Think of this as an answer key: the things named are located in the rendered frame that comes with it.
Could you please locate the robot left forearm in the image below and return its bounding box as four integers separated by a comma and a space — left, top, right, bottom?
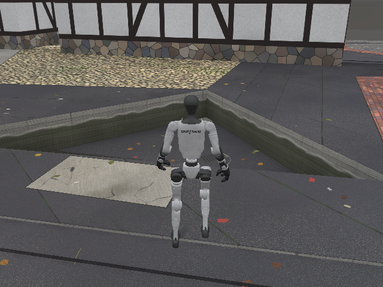
157, 144, 168, 163

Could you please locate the right robot hand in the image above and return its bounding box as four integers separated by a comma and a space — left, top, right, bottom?
216, 168, 230, 182

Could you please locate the right robot upper arm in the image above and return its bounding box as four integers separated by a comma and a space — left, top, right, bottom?
204, 121, 221, 155

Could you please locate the right robot foot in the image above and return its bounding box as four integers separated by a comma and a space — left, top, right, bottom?
201, 225, 209, 238

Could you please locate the robot torso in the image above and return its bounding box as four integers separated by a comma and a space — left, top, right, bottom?
178, 118, 205, 179

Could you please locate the left robot upper arm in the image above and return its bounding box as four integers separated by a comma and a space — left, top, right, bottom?
162, 121, 179, 153

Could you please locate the robot right forearm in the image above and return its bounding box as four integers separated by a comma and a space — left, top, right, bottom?
215, 146, 228, 170

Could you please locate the left robot hand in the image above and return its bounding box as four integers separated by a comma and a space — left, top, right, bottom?
156, 160, 171, 170

